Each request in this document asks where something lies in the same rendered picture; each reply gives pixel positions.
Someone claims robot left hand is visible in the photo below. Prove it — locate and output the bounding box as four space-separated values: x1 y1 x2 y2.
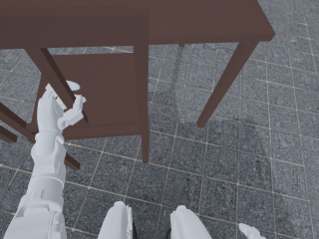
37 80 86 134

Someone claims robot right thigh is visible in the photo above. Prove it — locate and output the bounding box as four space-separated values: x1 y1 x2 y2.
170 208 212 239

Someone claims table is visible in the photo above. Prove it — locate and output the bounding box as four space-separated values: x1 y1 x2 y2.
0 0 276 143

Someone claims robot left upper arm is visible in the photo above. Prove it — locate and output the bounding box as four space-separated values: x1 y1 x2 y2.
6 210 67 239

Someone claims chair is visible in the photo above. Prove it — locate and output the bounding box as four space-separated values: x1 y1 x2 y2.
0 6 151 170

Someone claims robot left forearm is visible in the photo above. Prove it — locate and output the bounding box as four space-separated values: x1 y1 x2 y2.
3 130 67 239

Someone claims robot right hand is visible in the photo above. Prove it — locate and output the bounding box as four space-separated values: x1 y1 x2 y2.
238 223 266 239

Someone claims robot right shin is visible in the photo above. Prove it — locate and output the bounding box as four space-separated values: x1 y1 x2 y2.
170 205 186 239

